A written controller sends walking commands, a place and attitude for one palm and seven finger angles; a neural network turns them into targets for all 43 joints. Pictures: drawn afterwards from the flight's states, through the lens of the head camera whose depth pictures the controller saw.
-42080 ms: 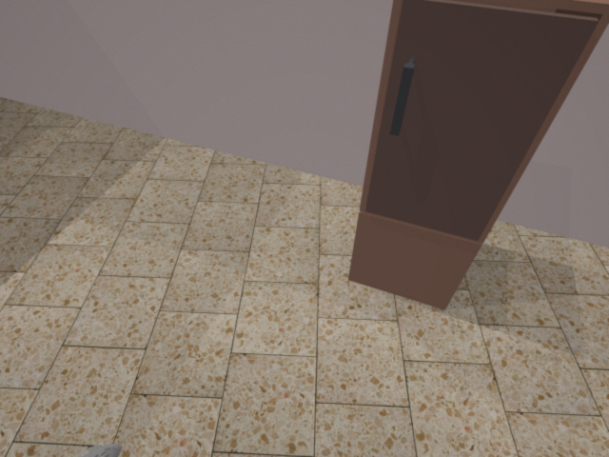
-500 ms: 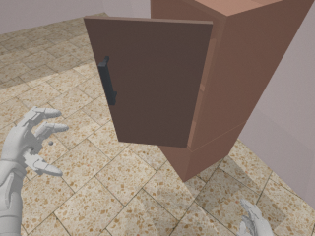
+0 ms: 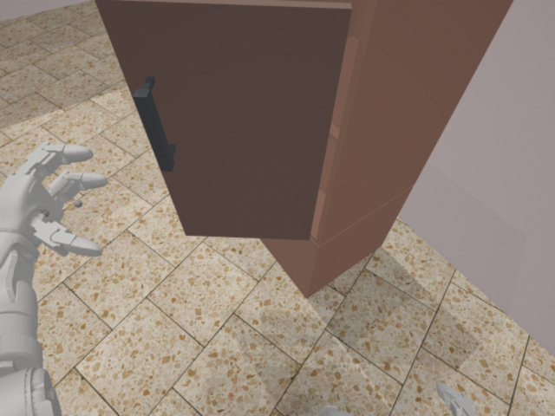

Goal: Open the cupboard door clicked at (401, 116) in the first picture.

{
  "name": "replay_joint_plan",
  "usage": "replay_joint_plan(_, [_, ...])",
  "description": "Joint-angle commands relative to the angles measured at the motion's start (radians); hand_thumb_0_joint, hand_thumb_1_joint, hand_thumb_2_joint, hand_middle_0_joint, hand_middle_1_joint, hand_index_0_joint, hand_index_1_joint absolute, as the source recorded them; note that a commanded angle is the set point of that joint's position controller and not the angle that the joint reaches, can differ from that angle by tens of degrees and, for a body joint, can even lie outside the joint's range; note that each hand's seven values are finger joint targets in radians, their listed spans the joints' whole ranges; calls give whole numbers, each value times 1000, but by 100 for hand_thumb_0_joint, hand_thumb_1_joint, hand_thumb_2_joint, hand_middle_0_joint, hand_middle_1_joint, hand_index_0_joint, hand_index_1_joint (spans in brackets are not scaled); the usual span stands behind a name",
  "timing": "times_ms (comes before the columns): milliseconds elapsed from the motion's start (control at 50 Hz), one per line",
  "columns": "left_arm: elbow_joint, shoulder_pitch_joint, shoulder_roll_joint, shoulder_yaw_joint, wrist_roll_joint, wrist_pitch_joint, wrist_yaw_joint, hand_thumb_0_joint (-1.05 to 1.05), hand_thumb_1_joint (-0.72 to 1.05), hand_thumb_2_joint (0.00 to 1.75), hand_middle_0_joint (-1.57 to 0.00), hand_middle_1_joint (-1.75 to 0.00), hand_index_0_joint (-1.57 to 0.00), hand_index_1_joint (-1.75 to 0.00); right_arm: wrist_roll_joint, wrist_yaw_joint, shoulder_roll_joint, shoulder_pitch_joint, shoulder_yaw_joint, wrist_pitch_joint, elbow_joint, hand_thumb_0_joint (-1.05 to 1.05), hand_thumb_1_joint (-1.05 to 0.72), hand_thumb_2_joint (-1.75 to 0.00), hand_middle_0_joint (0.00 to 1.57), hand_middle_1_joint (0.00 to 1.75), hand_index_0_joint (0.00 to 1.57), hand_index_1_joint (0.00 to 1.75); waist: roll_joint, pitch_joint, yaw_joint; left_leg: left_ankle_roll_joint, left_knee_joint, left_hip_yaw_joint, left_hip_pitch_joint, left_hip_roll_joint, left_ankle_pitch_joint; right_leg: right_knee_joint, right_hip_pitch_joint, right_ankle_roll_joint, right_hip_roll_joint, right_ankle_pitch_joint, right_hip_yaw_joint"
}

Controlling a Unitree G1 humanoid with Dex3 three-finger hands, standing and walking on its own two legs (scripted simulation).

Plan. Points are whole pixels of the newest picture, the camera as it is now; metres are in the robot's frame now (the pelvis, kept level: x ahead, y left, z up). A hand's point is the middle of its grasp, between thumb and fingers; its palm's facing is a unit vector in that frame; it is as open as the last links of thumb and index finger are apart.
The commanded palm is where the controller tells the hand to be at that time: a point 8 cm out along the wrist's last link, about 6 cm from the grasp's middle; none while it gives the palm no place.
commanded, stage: move the hooked fingers beside the handle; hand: left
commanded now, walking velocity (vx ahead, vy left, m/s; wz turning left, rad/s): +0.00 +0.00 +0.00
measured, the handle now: (159, 126) +0.55 +0.22 +0.08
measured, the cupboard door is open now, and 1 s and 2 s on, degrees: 53 53 53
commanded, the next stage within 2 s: slide the fingers in behind the handle in 1.86 s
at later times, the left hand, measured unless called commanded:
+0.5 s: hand (89, 174) +0.43 +0.28 +0.10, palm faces -0.02 -1.00 +0.01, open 14.0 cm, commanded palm +0.41 +0.34 +0.09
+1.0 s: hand (112, 143) +0.50 +0.27 +0.10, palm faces -0.05 -1.00 +0.00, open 14.0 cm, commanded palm +0.48 +0.32 +0.09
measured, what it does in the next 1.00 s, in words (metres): stands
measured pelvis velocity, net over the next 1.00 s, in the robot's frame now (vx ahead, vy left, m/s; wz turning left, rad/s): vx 0.01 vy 0.02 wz -0.02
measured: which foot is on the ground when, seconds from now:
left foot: down 0.00-1.00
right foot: down 0.00-1.00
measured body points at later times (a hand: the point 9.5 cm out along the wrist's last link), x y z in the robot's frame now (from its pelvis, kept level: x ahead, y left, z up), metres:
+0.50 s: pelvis +0.01 +0.01 +0.00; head +0.08 +0.03 +0.44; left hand +0.42 +0.34 +0.10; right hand +0.08 -0.26 -0.11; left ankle -0.03 +0.10 -0.71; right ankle +0.04 -0.10 -0.71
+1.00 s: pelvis +0.01 +0.02 -0.01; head +0.12 +0.05 +0.42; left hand +0.49 +0.33 +0.10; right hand +0.01 -0.25 -0.11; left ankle -0.03 +0.10 -0.71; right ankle +0.04 -0.10 -0.71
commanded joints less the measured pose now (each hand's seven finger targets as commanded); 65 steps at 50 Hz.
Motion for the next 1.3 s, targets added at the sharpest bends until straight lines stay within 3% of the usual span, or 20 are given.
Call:
replay_joint_plan(0, [-135, -371, 322, 56, -28, -67, -11, 0, -50, 30, -30, -120, -30, -120, 2, -14, -149, 25, -59, -25, -122, 0, -90, -90, 20, 30, 20, 30, 38, -279, 2, 5, -105, -44, -46, -16, 271, -61, 276, 7, 11, 220, 87])
replay_joint_plan(80, [-84, -436, 387, 86, -3, -86, -9, 0, -50, 30, -30, -120, -30, -120, 2, -16, -157, 56, -66, -9, -104, 0, -90, -90, 20, 30, 20, 30, 44, -323, -4, 10, -96, -48, -48, -17, 263, -59, 270, 11, 9, 203, 93])
replay_joint_plan(140, [-130, -472, 362, 56, -3, -107, -18, 0, -50, 30, -30, -120, -30, -120, -2, -12, -148, 68, -68, 3, -105, 0, -90, -90, 20, 30, 20, 30, 126, -400, -1, 3, -85, -52, 17, -15, 365, -36, 274, 4, 16, 287, 82])
replay_joint_plan(200, [-85, -444, 334, 48, -17, -98, -16, 0, -50, 30, -30, -120, -30, -120, -3, -8, -151, 79, -68, 15, -106, 0, -90, -90, 20, 30, 20, 30, 69, -364, -5, 2, -86, -59, 14, -8, 389, -36, 247, 2, 24, 294, 68])
replay_joint_plan(260, [-3, -501, 334, 32, 2, -79, -6, 0, -50, 30, -30, -120, -30, -120, 1, -6, -156, 82, -66, 30, -96, 0, -90, -90, 20, 30, 20, 30, 47, -298, -24, 5, -96, -55, -43, -9, 298, -49, 211, 10, 17, 233, 69])
replay_joint_plan(320, [-49, -527, 396, 73, 19, -97, 7, 0, -50, 30, -30, -120, -30, -120, -5, -2, -157, 98, -71, 43, -104, 0, -90, -90, 20, 30, 20, 30, 98, -389, -5, 0, -80, -58, 0, -9, 391, -26, 245, 3, 19, 298, 73])
replay_joint_plan(380, [12, -556, 384, 67, 23, -107, 16, 0, -50, 30, -30, -120, -30, -120, -7, 1, -156, 106, -69, 58, -98, 0, -90, -90, 20, 30, 20, 30, 39, -352, -26, 3, -74, -55, -34, -4, 358, -29, 224, 11, 22, 283, 71])
replay_joint_plan(480, [88, -657, 377, 25, 48, -124, 6, 0, -50, 30, -30, -120, -30, -120, -8, 0, -160, 117, -64, 79, -85, 0, -90, -90, 20, 30, 20, 30, 85, -331, -52, 2, -64, -62, -36, -2, 322, -24, 156, 8, 24, 230, 69])
replay_joint_plan(540, [102, -718, 426, 49, 53, -134, 4, 0, -50, 30, -30, -120, -30, -120, -12, -4, -165, 135, -65, 91, -75, 0, -90, -90, 20, 30, 20, 30, 93, -383, -57, 0, -45, -69, -22, 0, 367, -10, 162, 7, 26, 259, 71])
replay_joint_plan(600, [86, -731, 384, 16, 50, -141, -1, 0, -50, 30, -30, -120, -30, -120, -16, 0, -161, 146, -66, 102, -75, 0, -90, -90, 20, 30, 20, 30, 139, -431, -60, -14, -29, -81, 39, 7, 468, 5, 129, 4, 32, 280, 60])
replay_joint_plan(680, [145, -752, 392, 15, 63, -124, 6, 0, -50, 30, -30, -120, -30, -120, -19, 6, -168, 165, -67, 124, -58, 0, -90, -90, 20, 30, 20, 30, 104, -396, -72, -16, -27, -92, 16, 14, 474, -1, 96, 9, 33, 267, 50])
replay_joint_plan(760, [121, -805, 429, 32, 88, -131, 33, 0, -50, 30, -30, -120, -30, -120, -28, 11, -167, 191, -71, 145, -51, 0, -90, -90, 20, 30, 20, 30, 168, -452, -71, -34, -15, -109, 75, 19, 556, 11, 67, 6, 37, 271, 43])
replay_joint_plan(800, [126, -791, 411, 29, 78, -137, 41, 0, -50, 30, -30, -120, -30, -120, -29, 15, -166, 199, -72, 154, -57, 0, -90, -90, 20, 30, 20, 30, 146, -458, -76, -38, -7, -109, 84, 23, 602, 16, 69, 4, 43, 294, 39])
replay_joint_plan(860, [188, -828, 400, 7, 94, -125, 48, 0, -50, 30, -30, -120, -30, -120, -28, 18, -170, 205, -69, 170, -43, 0, -90, -90, 20, 30, 20, 30, 131, -391, -99, -26, -11, -103, 30, 24, 517, 4, 38, 11, 41, 257, 42])
replay_joint_plan(880, [203, -839, 439, 31, 105, -122, 56, 0, -50, 30, -30, -120, -30, -120, -31, 17, -175, 214, -68, 174, -42, 0, -90, -90, 20, 30, 20, 30, 112, -390, -96, -21, -14, -104, 2, 22, 484, 6, 54, 9, 40, 251, 43])
replay_joint_plan(940, [182, -865, 468, 42, 124, -133, 67, 0, -50, 30, -30, -120, -30, -120, -34, 18, -173, 231, -67, 186, -47, 0, -90, -90, 20, 30, 20, 30, 182, -458, -90, -33, -3, -109, 49, 23, 555, 18, 51, 6, 42, 274, 44])
replay_joint_plan(1040, [233, -898, 476, 42, 127, -134, 69, 0, -50, 30, -30, -120, -30, -120, -38, 21, -177, 250, -65, 203, -38, 0, -90, -90, 20, 30, 20, 30, 136, -445, -118, -19, 11, -103, 15, 26, 528, 16, 48, 11, 47, 290, 49])
replay_joint_plan(1160, [264, -834, 579, 99, 144, -117, 54, 0, -50, 30, -30, -120, -30, -120, -37, 21, -184, 254, -60, 216, -70, 0, -90, -90, 20, 30, 20, 30, 113, -454, -94, 5, 13, -74, -107, 11, 437, 26, 142, 10, 41, 334, 70])
replay_joint_plan(1260, [190, -860, 571, 104, 125, -142, 35, 0, -50, 30, -30, -120, -30, -120, -38, 24, -180, 261, -67, 224, -75, 0, -90, -90, 20, 30, 20, 30, 176, -517, -96, -2, 27, -80, -36, 17, 513, 36, 128, 8, 47, 360, 67])
replay_joint_plan(1280, [195, -844, 538, 87, 119, -140, 30, 0, -50, 30, -30, -120, -30, -120, -38, 26, -178, 264, -69, 226, -73, 0, -90, -90, 20, 30, 20, 30, 165, -520, -104, -1, 30, -80, -17, 19, 532, 32, 112, 11, 48, 362, 63])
